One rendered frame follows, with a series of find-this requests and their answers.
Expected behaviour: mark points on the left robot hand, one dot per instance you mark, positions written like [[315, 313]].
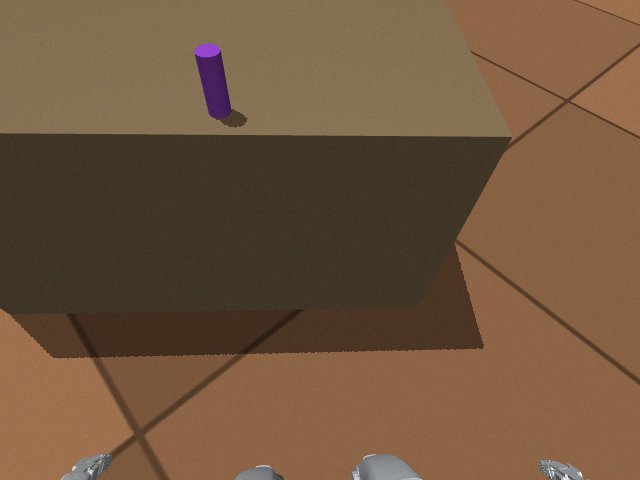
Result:
[[89, 468]]

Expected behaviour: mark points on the can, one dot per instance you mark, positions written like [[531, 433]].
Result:
[[212, 75]]

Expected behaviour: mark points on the right robot hand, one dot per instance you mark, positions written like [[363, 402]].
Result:
[[558, 471]]

